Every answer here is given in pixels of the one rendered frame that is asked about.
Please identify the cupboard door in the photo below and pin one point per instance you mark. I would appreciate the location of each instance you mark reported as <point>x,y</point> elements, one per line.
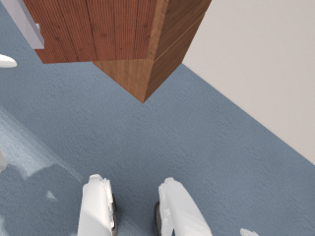
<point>93,30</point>

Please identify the robot right shin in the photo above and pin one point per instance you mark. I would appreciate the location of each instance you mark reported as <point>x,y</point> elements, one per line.
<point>166,219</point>

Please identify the left robot hand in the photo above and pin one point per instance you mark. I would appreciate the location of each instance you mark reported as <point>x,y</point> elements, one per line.
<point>6,61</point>

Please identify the robot right thigh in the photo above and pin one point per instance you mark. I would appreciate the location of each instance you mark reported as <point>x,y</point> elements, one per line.
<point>186,218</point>

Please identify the handle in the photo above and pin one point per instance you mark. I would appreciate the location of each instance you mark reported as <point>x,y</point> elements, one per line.
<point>24,21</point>

